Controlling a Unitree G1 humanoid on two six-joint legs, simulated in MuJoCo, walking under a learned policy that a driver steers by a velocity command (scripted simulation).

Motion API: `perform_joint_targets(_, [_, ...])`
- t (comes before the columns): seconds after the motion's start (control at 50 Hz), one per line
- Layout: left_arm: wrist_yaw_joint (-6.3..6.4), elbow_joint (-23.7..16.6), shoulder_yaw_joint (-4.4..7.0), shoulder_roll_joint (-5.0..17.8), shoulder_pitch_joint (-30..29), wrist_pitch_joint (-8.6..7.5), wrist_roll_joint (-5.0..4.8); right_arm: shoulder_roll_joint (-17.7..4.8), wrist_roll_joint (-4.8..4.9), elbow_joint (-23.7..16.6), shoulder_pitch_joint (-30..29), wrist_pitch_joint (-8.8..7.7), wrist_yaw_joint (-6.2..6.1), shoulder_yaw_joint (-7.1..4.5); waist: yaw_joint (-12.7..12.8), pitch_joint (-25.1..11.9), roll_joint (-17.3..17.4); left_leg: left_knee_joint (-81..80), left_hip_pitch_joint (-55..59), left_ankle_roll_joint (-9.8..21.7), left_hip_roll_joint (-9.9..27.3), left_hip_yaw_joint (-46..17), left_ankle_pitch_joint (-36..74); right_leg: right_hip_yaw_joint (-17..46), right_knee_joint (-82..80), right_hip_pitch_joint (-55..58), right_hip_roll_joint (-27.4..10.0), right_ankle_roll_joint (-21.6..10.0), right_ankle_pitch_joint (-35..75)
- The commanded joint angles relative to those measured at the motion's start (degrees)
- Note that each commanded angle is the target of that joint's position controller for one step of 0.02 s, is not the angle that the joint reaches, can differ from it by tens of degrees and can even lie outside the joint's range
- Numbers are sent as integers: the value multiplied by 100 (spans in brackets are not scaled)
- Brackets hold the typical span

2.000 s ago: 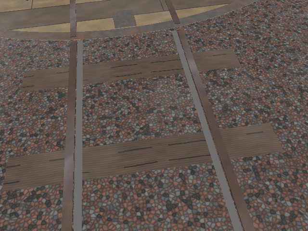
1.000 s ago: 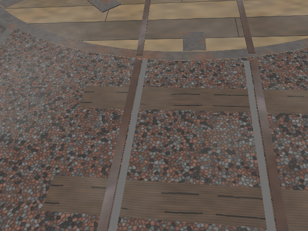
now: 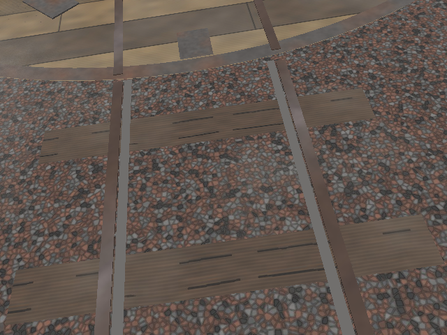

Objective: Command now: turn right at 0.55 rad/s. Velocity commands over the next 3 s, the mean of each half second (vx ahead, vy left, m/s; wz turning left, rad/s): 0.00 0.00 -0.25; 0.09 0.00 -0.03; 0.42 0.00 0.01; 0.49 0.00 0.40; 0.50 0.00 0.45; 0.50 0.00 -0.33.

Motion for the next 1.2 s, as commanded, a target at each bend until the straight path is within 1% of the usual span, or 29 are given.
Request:
perform_joint_targets(0.02, [37, -243, 254, 959, 365, -33, 30, -462, 4, -438, -214, -69, -32, -100, 173, -434, -847, -265, -770, -56, -3, -98, -38, 1691, -483, 961, -1506, -689, 1303])
perform_joint_targets(0.22, [60, -225, 141, 854, 181, -39, 154, -370, 87, -447, -136, -134, -53, -10, 173, -535, -831, -1395, 407, 182, -130, 9, -337, 1906, -271, 373, -1472, -707, 1689])
perform_joint_targets(0.3, [85, -143, 57, 761, -118, -12, 111, -250, 137, -323, 257, -197, -107, 60, -88, -556, -787, -3024, 1559, 354, -233, 111, 141, 1931, -7, 68, -1289, -425, 1926])
perform_joint_targets(0.32, [102, -124, 10, 678, -191, -15, 63, -187, 107, -255, 441, -249, -134, 91, -224, -558, -678, -3982, 2171, 407, -118, 24, 927, 1869, 105, -211, -1135, -180, 1546])
perform_joint_targets(0.34, [98, -112, -63, 457, -20, -55, 53, -409, 14, -282, 375, -321, -184, 77, -76, -625, -209, -4348, 2631, 508, 560, -668, 1177, 1620, 375, -543, -873, 131, 689])
perform_joint_targets(0.36, [86, -78, -129, 206, 403, -77, 23, -692, -33, -453, 55, -381, -193, 100, 228, -750, 685, -4568, 2910, 853, 1679, -1931, 2126, 876, 1005, -987, -242, 363, -1023])
perform_joint_targets(0.38, [130, 11, -11, 619, 235, -15, 47, -756, 9, -366, 55, -377, -136, 90, 54, -563, 741, -4369, 1890, 1545, 2037, -2032, 2801, 297, 1401, -539, -24, 391, -1894])
perform_joint_targets(0.42, [110, 125, -9, 555, 52, 32, 60, -358, 53, -308, -119, -444, -68, 215, 92, -311, 479, -4415, 1685, 1518, 1554, -1531, 2469, 233, 1783, -420, -204, 480, -1654])
perform_joint_targets(0.48, [38, 335, -68, 381, 85, 57, 66, -388, 34, -181, -79, -450, -92, 239, 115, -397, 629, -4117, 1993, 1217, 1028, -929, 3017, -59, 1461, -309, -276, 636, -1384])
perform_joint_targets(0.52, [71, 464, -118, 286, 22, 53, 29, -411, 41, -63, 85, -434, -78, 233, 34, -506, 561, -3912, 2207, 1168, 949, -862, 3262, -234, 843, -122, -308, 670, -1149])
perform_joint_targets(0.56, [120, 614, -160, 243, 45, 34, 25, -459, 66, 32, 94, -408, -73, 210, 106, -520, 482, -3784, 2081, 958, 823, -808, 3000, -252, -171, 397, -393, 654, -59])
perform_joint_targets(0.6, [158, 683, -134, 542, -37, -25, 114, -398, 63, 69, 202, -441, -43, 216, 8, -605, 253, -3826, 1691, 660, 682, -824, 2135, 296, -268, 961, -865, 616, 823])
perform_joint_targets(0.62, [148, 813, -91, 729, -132, -35, 64, -353, 100, 110, 344, -443, -11, 203, -186, -375, -191, -4026, 1668, 596, 409, -603, 1716, 322, 13, 655, -925, 511, 1007])
perform_joint_targets(0.66, [116, 976, -155, 458, -112, -80, 40, -333, 87, 270, 175, -410, -42, 203, 5, -250, -288, -3905, 1978, 560, 358, -474, 1588, 327, -162, 315, -899, 471, 702])
perform_joint_targets(0.76, [183, 1318, -196, 453, -111, -125, 44, -299, 85, 564, 266, -392, -35, 194, -43, -311, -370, -3840, 2104, 560, 396, -441, 1794, 357, -313, 373, -931, 419, 800])
perform_joint_targets(0.8, [185, 1440, -180, 495, -6, -106, 62, -347, 58, 695, 327, -354, -17, 163, -34, -309, -354, -3767, 2000, 604, 178, -333, 218, 322, -304, 273, -790, 271, -699])
perform_joint_targets(0.84, [161, 1455, -114, 637, 96, -58, 105, -380, 3, 670, 243, -298, 32, 129, 35, 139, -441, -3502, 1302, 760, 0, -349, -1504, 608, -354, -161, -784, -35, -2759])
perform_joint_targets(0.86, [150, 1470, -94, 674, 221, -61, 103, -329, -7, 612, 121, -302, 58, 140, 124, 417, -549, -3280, 852, 791, -62, -348, -1758, 945, -525, -231, -940, -204, -3324])
perform_joint_targets(0.9, [149, 1607, -15, 831, 662, -117, 100, -57, -35, 452, -160, -409, 108, 200, 309, 565, -1140, -2318, 147, 686, -302, 203, -930, 2070, -1207, 236, -1670, -635, -3765])
perform_joint_targets(0.92, [140, 1628, 29, 883, 679, -153, 117, -48, -65, 387, -250, -476, 111, 206, 327, 640, -1247, -1995, -29, 672, -189, 371, -477, 2446, -1424, 321, -2032, -815, -3526])
perform_joint_targets(0.96, [100, 1580, 57, 857, 591, -245, 146, -249, -35, 313, -266, -597, 152, 145, 272, 447, -1042, -1721, -73, 716, -15, 245, -642, 2381, -1469, 468, -2114, -872, -2833])
perform_joint_targets(1.0, [69, 1544, 78, 808, 331, -309, 91, -181, 18, 367, 62, -689, 201, 140, 3, 404, -1055, -2378, 656, 784, -11, 401, -394, 1779, -1250, 122, -1856, -692, -2202])
perform_joint_targets(1.04, [59, 1417, 72, 677, -65, -326, 49, -101, 55, 795, 1128, -733, 173, 96, -517, 217, -785, -3399, 2653, 766, -341, 653, 310, 986, -577, -999, -1287, -358, -1701])
perform_joint_targets(1.06, [50, 1307, 15, 470, -224, -384, 82, -382, 14, 1005, 1826, -768, 106, 2, -794, 47, -112, -3885, 3680, 838, 176, -191, -84, 480, 460, -1794, -901, -158, -1396])
perform_joint_targets(1.08, [-1, 1074, -120, -9, -296, -459, 49, -1032, -16, 1112, 2570, -791, 64, -152, -977, -409, 1370, -5008, 4333, 1239, 1675, -2710, -1881, -443, 2403, -2617, -175, 117, -1694])
perform_joint_targets(1.1, [-18, 1032, -15, 453, -388, -462, 168, -978, -4, 1241, 2529, -730, 76, -147, -737, 5, 986, -5233, 3689, 1580, 2177, -3607, -2239, -310, 3368, -3040, -264, 63, -2065])
perform_joint_targets(1.12, [-63, 1053, -2, 477, -427, -475, 189, -641, -18, 1036, 1900, -741, 96, -63, -395, 485, 269, -5166, 3239, 1587, 2001, -3121, -2084, -149, 3835, -3181, -641, -28, -1558])
perform_joint_targets(1.14, [-129, 1129, -42, 326, -347, -511, 157, -429, -13, 910, 1517, -799, 118, -10, -220, 550, 41, -5195, 2978, 1496, 1722, -2560, -1398, -178, 3884, -3063, -826, -24, -1042])
perform_joint_targets(1.2, [-229, 1169, -59, 229, -321, -486, 227, -194, 6, 984, 1525, -927, 110, 87, -74, 226, 155, -5160, 3075, 1284, 1185, -1284, 994, -524, 3754, -2773, -969, 173, -339])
